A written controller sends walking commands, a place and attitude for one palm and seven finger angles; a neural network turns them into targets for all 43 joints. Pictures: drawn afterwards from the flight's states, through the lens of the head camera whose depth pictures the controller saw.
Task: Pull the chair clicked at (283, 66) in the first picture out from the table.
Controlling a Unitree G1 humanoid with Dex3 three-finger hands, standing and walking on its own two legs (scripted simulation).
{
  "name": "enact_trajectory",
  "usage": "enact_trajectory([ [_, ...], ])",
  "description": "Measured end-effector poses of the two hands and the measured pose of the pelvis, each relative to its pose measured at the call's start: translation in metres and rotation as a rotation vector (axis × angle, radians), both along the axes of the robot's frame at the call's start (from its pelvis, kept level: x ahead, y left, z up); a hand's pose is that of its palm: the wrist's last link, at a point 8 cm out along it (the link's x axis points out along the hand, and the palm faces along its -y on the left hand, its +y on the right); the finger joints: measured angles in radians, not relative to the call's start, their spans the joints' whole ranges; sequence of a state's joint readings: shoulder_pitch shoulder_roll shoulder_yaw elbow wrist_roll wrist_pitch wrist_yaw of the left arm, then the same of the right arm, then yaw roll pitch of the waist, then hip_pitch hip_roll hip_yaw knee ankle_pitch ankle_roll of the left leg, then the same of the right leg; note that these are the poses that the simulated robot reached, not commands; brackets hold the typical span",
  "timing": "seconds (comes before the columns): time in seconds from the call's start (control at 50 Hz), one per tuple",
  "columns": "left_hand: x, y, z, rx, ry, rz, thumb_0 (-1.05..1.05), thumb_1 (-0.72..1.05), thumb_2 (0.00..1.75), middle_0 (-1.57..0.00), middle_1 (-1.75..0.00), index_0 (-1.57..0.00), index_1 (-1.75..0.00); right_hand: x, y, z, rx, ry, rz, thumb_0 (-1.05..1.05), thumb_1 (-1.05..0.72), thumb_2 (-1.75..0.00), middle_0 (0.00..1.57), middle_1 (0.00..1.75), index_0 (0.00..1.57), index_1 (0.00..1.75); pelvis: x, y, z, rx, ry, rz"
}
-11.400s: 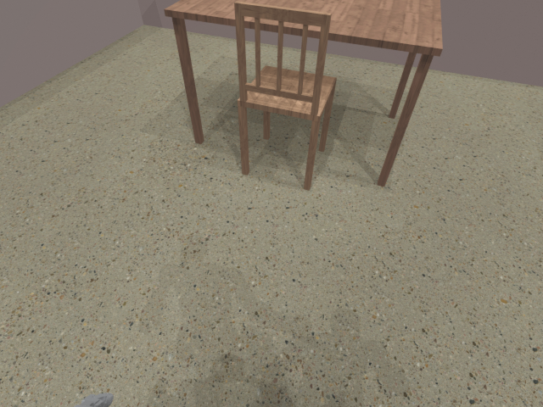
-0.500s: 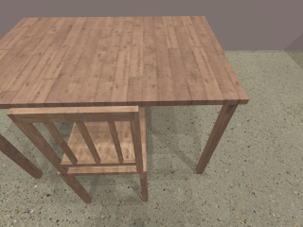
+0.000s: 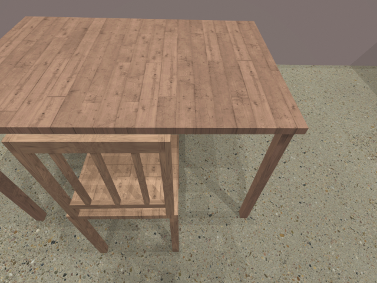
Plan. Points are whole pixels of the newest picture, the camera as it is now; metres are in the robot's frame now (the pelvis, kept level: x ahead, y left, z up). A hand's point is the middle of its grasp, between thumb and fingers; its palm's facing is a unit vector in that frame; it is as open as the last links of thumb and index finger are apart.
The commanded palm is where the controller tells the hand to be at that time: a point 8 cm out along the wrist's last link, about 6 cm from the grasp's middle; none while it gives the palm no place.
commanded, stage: look again from close up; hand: left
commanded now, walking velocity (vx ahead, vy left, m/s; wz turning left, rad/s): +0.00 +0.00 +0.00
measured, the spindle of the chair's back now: (107, 180) +0.38 +0.25 -0.09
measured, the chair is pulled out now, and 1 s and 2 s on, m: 0.00 0.00 0.00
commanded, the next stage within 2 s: come to a stop and stand still in 0.76 s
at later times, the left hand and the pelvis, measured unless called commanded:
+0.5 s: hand out of the picture +0.01 +0.18 -0.18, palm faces +0.01 -0.98 -0.21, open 7.4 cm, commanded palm none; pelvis +0.00 +0.00 +0.00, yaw +0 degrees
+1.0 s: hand out of the picture +0.00 +0.19 -0.17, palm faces +0.00 -0.98 -0.22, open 7.4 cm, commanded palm none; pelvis -0.01 +0.01 +0.00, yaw +1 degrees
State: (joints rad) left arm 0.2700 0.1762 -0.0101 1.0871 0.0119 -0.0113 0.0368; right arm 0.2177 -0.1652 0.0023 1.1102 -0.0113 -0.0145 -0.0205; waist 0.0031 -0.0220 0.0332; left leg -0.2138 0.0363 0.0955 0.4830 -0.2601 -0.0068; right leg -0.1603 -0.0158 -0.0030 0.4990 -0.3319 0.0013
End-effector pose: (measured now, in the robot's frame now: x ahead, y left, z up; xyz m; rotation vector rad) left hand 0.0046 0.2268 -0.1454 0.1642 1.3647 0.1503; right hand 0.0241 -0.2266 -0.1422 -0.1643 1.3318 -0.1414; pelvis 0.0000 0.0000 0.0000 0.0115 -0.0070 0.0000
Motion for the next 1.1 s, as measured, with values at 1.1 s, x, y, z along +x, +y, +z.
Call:
enact_trajectory([
  [1.1, -0.005, 0.017, 0.005, 0.043, -0.031, 0.001, 0.01, 0.91, 0.9, -0.21, -0.3, -0.2, -0.3, -0.004, 0.002, -0.006, 0.007, -0.023, -0.013, 0.01, -0.91, -0.9, 0.2, 0.29, 0.2, 0.3, -0.006, 0.008, -0.004, -0.013, 0.011, 0.025],
])
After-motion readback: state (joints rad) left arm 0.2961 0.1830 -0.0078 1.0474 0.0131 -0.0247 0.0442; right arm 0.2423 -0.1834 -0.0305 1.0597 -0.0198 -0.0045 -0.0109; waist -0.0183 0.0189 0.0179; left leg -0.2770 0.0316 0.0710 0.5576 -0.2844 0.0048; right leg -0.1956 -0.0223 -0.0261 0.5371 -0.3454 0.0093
